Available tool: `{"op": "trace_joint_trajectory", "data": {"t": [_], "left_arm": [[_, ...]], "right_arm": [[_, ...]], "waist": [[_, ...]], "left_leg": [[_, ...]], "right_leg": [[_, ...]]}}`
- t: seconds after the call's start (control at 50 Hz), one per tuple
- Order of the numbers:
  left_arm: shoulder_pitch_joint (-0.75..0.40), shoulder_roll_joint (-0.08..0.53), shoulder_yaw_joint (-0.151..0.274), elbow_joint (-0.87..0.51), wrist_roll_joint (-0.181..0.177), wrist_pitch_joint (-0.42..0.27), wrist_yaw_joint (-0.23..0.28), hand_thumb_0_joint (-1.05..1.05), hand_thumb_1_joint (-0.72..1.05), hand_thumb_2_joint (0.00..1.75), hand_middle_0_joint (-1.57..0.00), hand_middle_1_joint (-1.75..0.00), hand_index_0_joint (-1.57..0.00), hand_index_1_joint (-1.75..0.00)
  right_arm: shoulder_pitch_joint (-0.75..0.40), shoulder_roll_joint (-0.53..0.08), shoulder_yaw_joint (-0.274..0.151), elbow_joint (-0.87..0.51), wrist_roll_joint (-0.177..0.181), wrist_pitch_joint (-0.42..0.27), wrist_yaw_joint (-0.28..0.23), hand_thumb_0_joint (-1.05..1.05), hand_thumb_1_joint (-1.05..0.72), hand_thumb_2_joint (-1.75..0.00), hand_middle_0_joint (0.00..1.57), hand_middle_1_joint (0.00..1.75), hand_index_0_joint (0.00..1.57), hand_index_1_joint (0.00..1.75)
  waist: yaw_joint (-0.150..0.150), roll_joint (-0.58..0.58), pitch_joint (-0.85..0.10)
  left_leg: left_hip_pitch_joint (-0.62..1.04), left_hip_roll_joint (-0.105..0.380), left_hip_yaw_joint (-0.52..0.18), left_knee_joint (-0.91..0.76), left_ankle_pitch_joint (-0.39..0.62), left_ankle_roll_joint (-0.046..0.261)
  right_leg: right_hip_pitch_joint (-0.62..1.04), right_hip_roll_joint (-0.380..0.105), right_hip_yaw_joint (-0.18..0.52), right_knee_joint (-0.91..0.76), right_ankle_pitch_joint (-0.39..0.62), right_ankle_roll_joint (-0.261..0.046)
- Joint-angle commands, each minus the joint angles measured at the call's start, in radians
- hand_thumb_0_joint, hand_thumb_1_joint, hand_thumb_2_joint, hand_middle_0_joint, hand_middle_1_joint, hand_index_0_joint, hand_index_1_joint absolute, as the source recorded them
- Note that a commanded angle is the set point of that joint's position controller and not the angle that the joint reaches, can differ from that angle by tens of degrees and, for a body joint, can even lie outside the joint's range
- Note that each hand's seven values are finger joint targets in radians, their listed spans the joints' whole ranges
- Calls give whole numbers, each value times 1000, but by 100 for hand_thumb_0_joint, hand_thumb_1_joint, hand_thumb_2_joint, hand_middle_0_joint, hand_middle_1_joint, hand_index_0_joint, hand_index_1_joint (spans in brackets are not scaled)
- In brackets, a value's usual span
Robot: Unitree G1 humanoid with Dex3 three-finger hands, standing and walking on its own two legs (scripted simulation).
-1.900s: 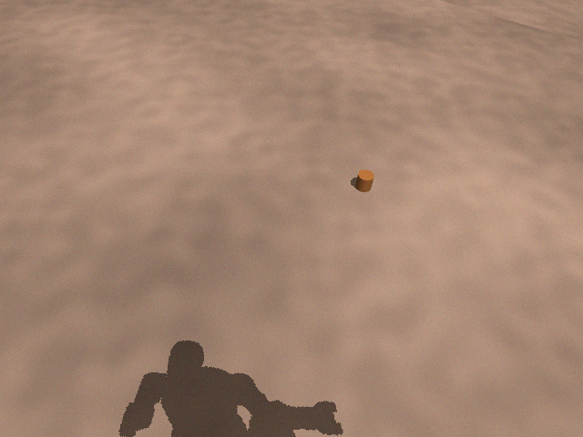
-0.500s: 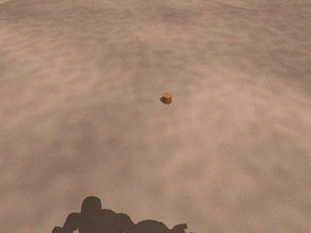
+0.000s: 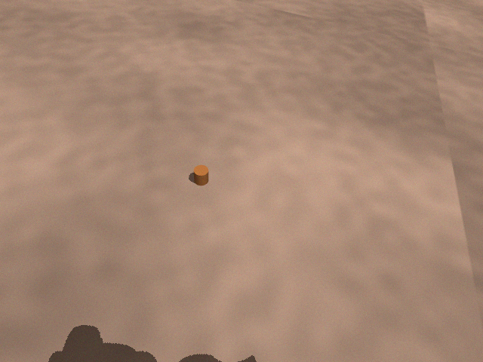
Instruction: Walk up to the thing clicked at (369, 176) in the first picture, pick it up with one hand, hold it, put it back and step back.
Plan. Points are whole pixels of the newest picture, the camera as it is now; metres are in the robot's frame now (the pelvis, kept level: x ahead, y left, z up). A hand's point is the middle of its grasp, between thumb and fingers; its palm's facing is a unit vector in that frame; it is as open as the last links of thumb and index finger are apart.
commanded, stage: walk up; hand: left
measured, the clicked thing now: (201, 175) +1.15 +0.12 -0.72
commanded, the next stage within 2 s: none
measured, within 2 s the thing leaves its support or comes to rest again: neither
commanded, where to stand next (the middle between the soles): +0.73 -0.07 m, yaw -6 degrees
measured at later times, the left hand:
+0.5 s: hand (137, 251) +0.36 +0.20 -0.11, palm faces -0.14 -0.92 -0.38, open 7.4 cm
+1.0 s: hand (130, 202) +0.51 +0.25 -0.13, palm faces -0.21 -0.92 -0.34, open 7.4 cm
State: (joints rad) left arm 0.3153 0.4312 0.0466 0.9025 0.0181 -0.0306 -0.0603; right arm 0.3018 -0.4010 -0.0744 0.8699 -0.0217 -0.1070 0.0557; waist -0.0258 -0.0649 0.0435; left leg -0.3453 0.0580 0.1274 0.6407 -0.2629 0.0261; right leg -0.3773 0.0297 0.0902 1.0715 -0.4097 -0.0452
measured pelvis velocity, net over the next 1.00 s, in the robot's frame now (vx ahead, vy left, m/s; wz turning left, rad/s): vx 0.42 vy -0.02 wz -0.14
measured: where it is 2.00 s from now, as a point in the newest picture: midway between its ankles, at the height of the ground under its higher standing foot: (235, 252)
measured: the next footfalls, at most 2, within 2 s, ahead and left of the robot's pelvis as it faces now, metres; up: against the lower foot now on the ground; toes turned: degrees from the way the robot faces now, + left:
right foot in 0.32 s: +0.30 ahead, -0.16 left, +0.00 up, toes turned -7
left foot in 0.72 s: +0.49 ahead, +0.08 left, +0.00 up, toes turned -1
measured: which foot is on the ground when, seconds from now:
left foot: down 0.00-0.34, up 0.36-0.70, down 0.72-1.00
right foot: up 0.00-0.30, down 0.32-0.74, up 0.76-1.00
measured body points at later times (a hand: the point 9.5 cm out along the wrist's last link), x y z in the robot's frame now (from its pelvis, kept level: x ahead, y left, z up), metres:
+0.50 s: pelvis +0.22 -0.05 +0.01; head +0.24 -0.07 +0.46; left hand +0.37 +0.25 -0.08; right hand +0.24 -0.37 -0.12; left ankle +0.22 +0.11 -0.66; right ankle +0.26 -0.16 -0.72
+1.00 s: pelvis +0.42 -0.02 +0.02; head +0.44 +0.00 +0.47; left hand +0.52 +0.30 -0.11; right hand +0.43 -0.35 -0.08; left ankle +0.45 +0.08 -0.72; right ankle +0.48 -0.18 -0.67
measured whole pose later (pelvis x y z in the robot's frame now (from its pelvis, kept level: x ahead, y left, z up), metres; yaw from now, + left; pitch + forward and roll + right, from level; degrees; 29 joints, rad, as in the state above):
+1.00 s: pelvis +0.42 -0.02 +0.02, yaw -8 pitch -2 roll +0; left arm 0.31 0.45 0.05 0.91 0.01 -0.04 -0.07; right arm 0.34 -0.40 -0.05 0.83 -0.01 -0.09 0.05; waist -0.02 -0.06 0.07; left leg -0.18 0.02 0.13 0.46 -0.24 0.04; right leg -0.51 -0.08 0.00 0.87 -0.28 0.00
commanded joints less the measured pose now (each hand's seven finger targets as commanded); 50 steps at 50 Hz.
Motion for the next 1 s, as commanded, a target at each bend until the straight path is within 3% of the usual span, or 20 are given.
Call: {"op": "trace_joint_trajectory", "data": {"t": [0.0, 0.08, 0.2, 0.26, 0.28, 0.3, 0.32, 0.34, 0.38, 0.44, 0.52, 0.6, 0.64, 0.68, 0.7, 0.72, 0.74, 0.78, 0.84, 0.98], "left_arm": [[7, 216, 67, -72, -16, -44, 6, 0, 90, 90, -20, -30, -20, -30], [-97, 172, 55, -119, -15, -36, -20, 0, 90, 90, -20, -30, -20, -30], [-195, 148, 56, -127, -9, -31, -35, 0, 90, 90, -20, -30, -20, -30], [-80, 172, 74, -87, -11, -36, -23, 0, 90, 90, -20, -30, -20, -30], [27, 212, 93, -54, -9, -45, -11, 0, 90, 90, -20, -30, -20, -30], [138, 299, 124, -51, -3, -51, 6, 0, 90, 90, -20, -30, -20, -30], [128, 363, 128, -79, -14, -55, 15, 0, 90, 90, -20, -30, -20, -30], [61, 350, 123, -93, -35, -52, 18, 0, 90, 90, -20, -30, -20, -30], [-23, 293, 103, -109, -40, -52, 29, 0, 90, 90, -20, -30, -20, -30], [-49, 236, 83, -122, -28, -66, 28, 0, 90, 90, -20, -30, -20, -30], [-37, 250, 90, -146, -13, -79, 24, 0, 90, 90, -20, -30, -20, -30], [-20, 251, 84, -148, -11, -77, 18, 0, 90, 90, -20, -30, -20, -30], [-47, 263, 79, -152, -13, -73, 16, 0, 90, 90, -20, -30, -20, -30], [-52, 211, 54, -159, -5, -69, 18, 0, 90, 90, -20, -30, -20, -30], [-27, 154, 34, -162, -8, -69, 20, 0, 90, 90, -20, -30, -20, -30], [10, 114, 25, -159, -25, -64, 25, 0, 90, 90, -20, -30, -20, -30], [3, 232, 50, -132, -13, -55, 42, 0, 90, 90, -20, -30, -20, -30], [39, 233, 47, -88, -18, -54, 37, 0, 90, 90, -20, -30, -20, -30], [79, 211, 51, -49, -15, -49, 23, 0, 90, 90, -20, -30, -20, -30], [-59, 175, 57, -90, -3, -35, -5, 0, 90, 90, -20, -30, -20, -30]], "right_arm": [[28, -270, -63, -71, 9, -29, -28, 0, -90, -90, 20, 30, 20, 30], [51, -289, -65, -75, 1, -27, -28, 0, -90, -90, 20, 30, 20, 30], [67, -303, -69, -85, 7, -3, -23, 0, -90, -90, 20, 30, 20, 30], [38, -286, -59, -100, 10, 12, -29, 0, -90, -90, 20, 30, 20, 30], [72, -231, -36, -101, 9, 13, -28, 0, -90, -90, 20, 30, 20, 30], [111, -168, -12, -122, 13, 12, -29, 0, -90, -90, 20, 30, 20, 30], [117, -192, -13, -124, 25, 20, -31, 0, -90, -90, 20, 30, 20, 30], [77, -269, -35, -102, 16, 28, -40, 0, -90, -90, 20, 30, 20, 30], [73, -246, -30, -78, 29, 31, -37, 0, -90, -90, 20, 30, 20, 30], [132, -229, -31, -42, 11, 37, -20, 0, -90, -90, 20, 30, 20, 30], [48, -211, -37, -70, 0, 39, 1, 0, -90, -90, 20, 30, 20, 30], [-42, -189, -41, -93, -2, 17, 11, 0, -90, -90, 20, 30, 20, 30], [-17, -186, -49, -82, -3, 10, 12, 0, -90, -90, 20, 30, 20, 30], [109, -232, -73, -37, -8, 0, 1, 0, -90, -90, 20, 30, 20, 30], [214, -296, -93, -16, -13, -7, -11, 0, -90, -90, 20, 30, 20, 30], [238, -369, -106, -41, -14, -12, -17, 0, -90, -90, 20, 30, 20, 30], [173, -383, -109, -62, 19, -5, -14, 0, -90, -90, 20, 30, 20, 30], [69, -306, -77, -86, 24, -2, -22, 0, -90, -90, 20, 30, 20, 30], [44, -269, -58, -86, 22, -6, -23, 0, -90, -90, 20, 30, 20, 30], [63, -289, -61, -100, 19, 0, -17, 0, -90, -90, 20, 30, 20, 30]], "waist": [[5, 194, 48], [-12, 210, 24], [-32, 197, 7], [55, 120, -41], [104, -5, -117], [145, -203, -198], [136, -225, -169], [119, -73, -123], [77, -47, -40], [25, -76, -15], [50, -81, -1], [68, -76, 7], [33, -65, 2], [-51, 50, -57], [-101, 250, -103], [-92, 385, -91], [-74, 250, -66], [-9, 152, 2], [14, 216, -9], [-14, 201, 39]], "left_leg": [[201, 257, -348, -440, -171, 149], [259, 266, -197, -413, 108, 199], [209, 210, -65, -335, 161, 139], [135, 192, -22, -124, 219, 101], [63, 128, 27, 106, 231, 73], [-120, 32, 35, 395, 10, 35], [-316, -56, -47, 535, -252, 10], [-301, 26, -152, 599, -243, 9], [-270, 62, -179, 560, -145, 19], [-160, 67, -148, 412, -82, 0], [-170, 72, -105, 200, -43, -30], [-75, 38, -66, 16, 33, -23], [55, 19, -47, -51, 87, -12], [328, -20, -54, -74, 32, 12], [454, 93, -239, -202, -185, 57], [479, 354, -737, -442, -464, 136], [395, 405, -803, -448, -536, 220], [282, 312, -551, -424, -336, 187], [212, 231, -322, -400, -44, 164], [186, 219, -246, -430, -75, 197]], "right_leg": [[-281, -108, 36, 6, 117, 23], [-244, -116, -26, -201, 115, 47], [-32, -67, -160, -458, 279, 15], [224, -31, -176, -537, 272, -12], [398, -27, -143, -566, 212, -32], [558, -222, 192, -629, 35, -88], [588, -425, 609, -792, -18, -216], [475, -436, 592, -782, -11, -259], [329, -340, 345, -768, 140, -226], [177, -242, 146, -753, 292, -177], [139, -255, 107, -793, 129, -201], [107, -245, 79, -757, 127, -176], [29, -256, 70, -720, 58, -157], [-114, -200, 15, -526, 102, -108], [-219, -109, -71, -231, 107, -69], [-397, 45, -115, 12, -86, -9], [-380, -33, -7, 101, -115, -18], [-329, -88, 25, 87, 21, -8], [-216, -120, -26, -37, 87, 21], [-178, -137, -110, -309, 181, 42]]}}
